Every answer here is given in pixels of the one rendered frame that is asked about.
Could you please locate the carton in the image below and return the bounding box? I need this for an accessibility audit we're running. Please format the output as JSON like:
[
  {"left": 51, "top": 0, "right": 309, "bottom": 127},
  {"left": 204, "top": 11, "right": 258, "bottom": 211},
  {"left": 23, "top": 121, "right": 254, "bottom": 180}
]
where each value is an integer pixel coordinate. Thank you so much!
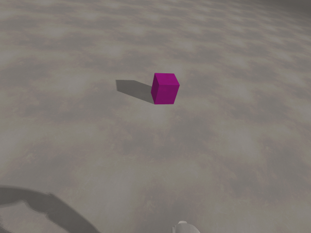
[{"left": 151, "top": 73, "right": 180, "bottom": 104}]

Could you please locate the robot right thigh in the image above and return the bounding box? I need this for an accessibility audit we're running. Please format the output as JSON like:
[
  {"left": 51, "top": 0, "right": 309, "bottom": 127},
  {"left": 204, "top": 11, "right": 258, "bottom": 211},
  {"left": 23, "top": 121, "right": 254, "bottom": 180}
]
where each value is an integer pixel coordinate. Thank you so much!
[{"left": 171, "top": 223, "right": 200, "bottom": 233}]

